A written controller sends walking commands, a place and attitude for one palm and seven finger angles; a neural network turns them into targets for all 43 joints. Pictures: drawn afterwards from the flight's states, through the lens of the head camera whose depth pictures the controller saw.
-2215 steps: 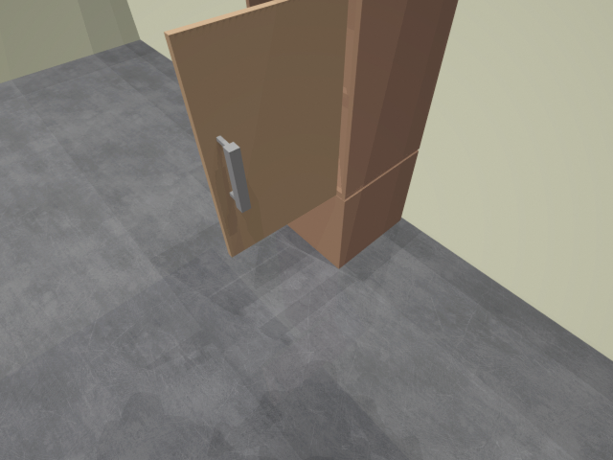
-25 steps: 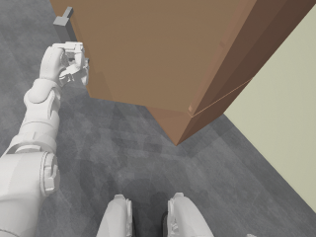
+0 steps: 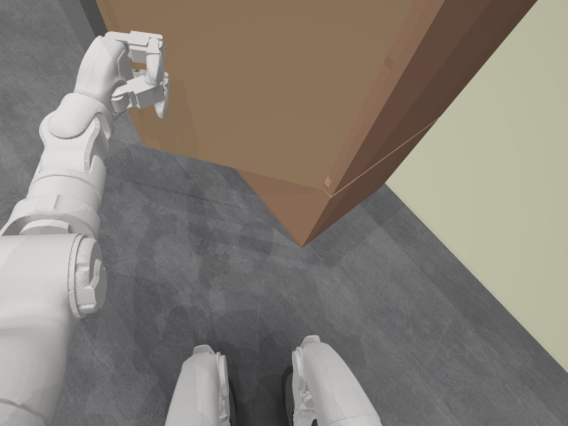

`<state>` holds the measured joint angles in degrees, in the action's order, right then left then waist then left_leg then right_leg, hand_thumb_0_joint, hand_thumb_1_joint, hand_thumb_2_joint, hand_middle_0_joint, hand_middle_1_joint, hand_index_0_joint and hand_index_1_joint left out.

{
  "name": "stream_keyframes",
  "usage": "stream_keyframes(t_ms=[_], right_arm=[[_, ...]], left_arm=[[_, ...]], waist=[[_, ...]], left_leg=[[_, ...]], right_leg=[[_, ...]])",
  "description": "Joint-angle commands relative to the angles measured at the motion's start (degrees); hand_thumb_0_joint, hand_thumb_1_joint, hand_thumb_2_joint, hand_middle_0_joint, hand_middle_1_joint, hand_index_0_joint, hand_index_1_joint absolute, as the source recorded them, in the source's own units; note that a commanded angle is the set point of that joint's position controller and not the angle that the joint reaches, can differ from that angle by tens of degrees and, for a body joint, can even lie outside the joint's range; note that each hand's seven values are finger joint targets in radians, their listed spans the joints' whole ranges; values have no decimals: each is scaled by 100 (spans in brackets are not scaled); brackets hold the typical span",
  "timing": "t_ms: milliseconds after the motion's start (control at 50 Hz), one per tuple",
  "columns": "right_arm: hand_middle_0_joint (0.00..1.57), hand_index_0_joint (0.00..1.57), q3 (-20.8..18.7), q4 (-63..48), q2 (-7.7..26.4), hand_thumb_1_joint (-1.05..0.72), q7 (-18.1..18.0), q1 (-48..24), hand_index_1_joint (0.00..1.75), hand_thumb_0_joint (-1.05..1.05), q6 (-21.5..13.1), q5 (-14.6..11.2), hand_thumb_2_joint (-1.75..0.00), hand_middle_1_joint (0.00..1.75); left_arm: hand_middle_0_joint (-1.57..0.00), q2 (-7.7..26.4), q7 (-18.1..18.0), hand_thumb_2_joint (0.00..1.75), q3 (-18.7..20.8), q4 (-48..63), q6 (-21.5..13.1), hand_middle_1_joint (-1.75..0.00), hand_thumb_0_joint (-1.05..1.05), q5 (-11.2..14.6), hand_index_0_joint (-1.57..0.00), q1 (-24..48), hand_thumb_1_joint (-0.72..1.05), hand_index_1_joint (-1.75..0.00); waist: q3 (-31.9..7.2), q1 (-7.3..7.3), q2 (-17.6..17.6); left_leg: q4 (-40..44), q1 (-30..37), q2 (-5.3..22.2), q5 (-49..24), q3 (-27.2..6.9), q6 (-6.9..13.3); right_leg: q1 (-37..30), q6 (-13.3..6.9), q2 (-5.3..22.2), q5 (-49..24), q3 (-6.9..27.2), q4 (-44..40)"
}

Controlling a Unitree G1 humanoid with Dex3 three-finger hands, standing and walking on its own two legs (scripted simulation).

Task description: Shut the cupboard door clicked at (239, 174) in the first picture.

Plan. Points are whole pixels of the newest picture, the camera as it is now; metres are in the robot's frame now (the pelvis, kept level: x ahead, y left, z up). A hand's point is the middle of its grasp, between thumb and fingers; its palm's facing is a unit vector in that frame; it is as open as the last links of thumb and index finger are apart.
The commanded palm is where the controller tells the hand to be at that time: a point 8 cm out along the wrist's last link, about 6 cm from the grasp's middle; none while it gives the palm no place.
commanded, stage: push the door shut along its arc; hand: left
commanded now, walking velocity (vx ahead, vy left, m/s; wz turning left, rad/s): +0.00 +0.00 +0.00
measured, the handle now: (108, 42) +0.62 +0.19 +0.08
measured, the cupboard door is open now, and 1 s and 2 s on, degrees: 39 30 30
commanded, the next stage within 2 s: pull the fist back off the door in 0.64 s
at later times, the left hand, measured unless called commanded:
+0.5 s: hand (189, 61) +0.58 +0.08 +0.08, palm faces -0.38 -0.92 -0.05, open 2.8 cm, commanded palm +0.60 +0.10 +0.08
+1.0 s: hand (205, 47) +0.61 +0.06 +0.08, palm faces +0.07 -1.00 -0.04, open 2.7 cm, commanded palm +0.59 +0.08 +0.08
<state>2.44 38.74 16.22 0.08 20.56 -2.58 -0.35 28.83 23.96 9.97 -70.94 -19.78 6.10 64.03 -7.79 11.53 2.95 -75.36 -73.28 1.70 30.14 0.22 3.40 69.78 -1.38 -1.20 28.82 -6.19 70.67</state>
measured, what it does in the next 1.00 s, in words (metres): stands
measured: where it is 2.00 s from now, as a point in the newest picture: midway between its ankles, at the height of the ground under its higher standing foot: outside the picture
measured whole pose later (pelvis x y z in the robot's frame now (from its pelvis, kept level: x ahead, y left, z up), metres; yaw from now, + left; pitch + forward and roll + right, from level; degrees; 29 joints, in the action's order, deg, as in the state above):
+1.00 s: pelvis -0.02 -0.02 -0.03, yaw -2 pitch +33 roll -5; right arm 3.4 37.0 13.5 4.9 23.8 -4.7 6.0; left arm 28.3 -8.2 18.9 -75.3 -16.4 -7.0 78.4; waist -8.1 17.5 4.4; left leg -80.9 -84.4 3.5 30.1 -0.4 2.1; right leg 81.4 -2.8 -2.7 28.5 -6.8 76.3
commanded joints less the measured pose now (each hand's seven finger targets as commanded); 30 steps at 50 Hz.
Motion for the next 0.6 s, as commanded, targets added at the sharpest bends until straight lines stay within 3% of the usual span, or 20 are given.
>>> stream_keyframes(t_ms=[0, 80, 160, 200, 240, 340, 400, 440, 520, 580], right_arm=[[20, 20, -421, -182, 1158, -90, -82, 1174, 30, 0, -66, 0, -90, 30], [20, 20, -357, -318, 1118, -90, -56, 1236, 30, 0, -16, 34, -90, 30], [20, 20, -328, -446, 1081, -90, -37, 1256, 30, 0, 56, 52, -90, 30], [20, 20, -355, -452, 1080, -90, -45, 1283, 30, 0, 74, 56, -90, 30], [20, 20, -392, -413, 1078, -90, -51, 1307, 30, 0, 82, 51, -90, 30], [20, 20, -380, -240, 1103, -90, -149, 1375, 30, 0, 25, 18, -90, 30], [20, 20, -362, -134, 1100, -90, -192, 1374, 30, 0, -81, 30, -90, 30], [20, 20, -328, -72, 1110, -90, -225, 1379, 30, 0, -137, 49, -90, 30], [20, 20, -300, 57, 1119, -90, -264, 1307, 30, 0, -263, 65, -90, 30], [20, 20, -276, 95, 1132, -90, -290, 1278, 30, 0, -365, 63, -90, 30]], left_arm=[[-130, 807, 10, 90, 349, 1210, -234, -150, 0, 44, -130, 3379, 90, -150], [-130, 1453, -138, 90, 940, 942, -149, -150, 0, -95, -130, 3127, 90, -150], [-130, 1777, -185, 90, 1057, 756, -89, -150, 0, -353, -130, 3005, 90, -150], [-130, 1707, -109, 90, 959, 873, -136, -150, 0, -398, -130, 3067, 90, -150], [-130, 1440, 0, 90, 713, 892, -77, -150, 0, -377, -130, 3251, 90, -150], [-130, 1388, 273, 90, 493, 792, 199, -150, 0, -251, -130, 3963, 90, -150], [-130, 1316, 370, 90, 395, 766, 274, -150, 0, -190, -130, 4254, 90, -150], [-130, 1455, 427, 90, 445, 650, 352, -150, 0, -167, -130, 4359, 90, -150], [-130, 1326, 513, 90, 256, 637, 392, -150, 0, -165, -130, 4633, 90, -150], [-130, 1381, 530, 90, 257, 594, 437, -150, 0, -167, -130, 4751, 90, -150]], waist=[[-3266, 459, 1117], [-3323, 329, 852], [-3181, 330, 672], [-3312, 368, 749], [-3312, 496, 678], [-3245, 744, 657], [-3386, 799, 848], [-3304, 836, 780], [-3330, 898, 1149], [-3283, 957, 1117]], left_leg=[[816, 3877, 131, -2430, -1104, -230], [656, 3150, 57, -2498, -825, -149], [519, 2471, 29, -2314, -628, -105], [458, 2565, 48, -2471, -619, -104], [423, 2598, 56, -2408, -623, -83], [285, 2335, 31, -2084, -561, -7], [200, 2386, 25, -2041, -558, 4], [139, 2160, 26, -1946, -534, 22], [57, 2285, 41, -1904, -550, 11], [-19, 2124, 47, -1822, -519, 40]], right_leg=[[86, -139, -169, -1203, 295, -746], [-548, -132, -215, -1438, 380, -682], [-943, -79, -232, -1611, 474, -642], [-894, -73, -231, -1770, 489, -602], [-824, -51, -245, -1760, 501, -650], [-814, -32, -254, -1646, 582, -746], [-705, -43, -248, -1559, 598, -752], [-765, -42, -253, -1493, 619, -754], [-486, -74, -256, -1341, 576, -711], [-446, -84, -272, -1258, 617, -702]])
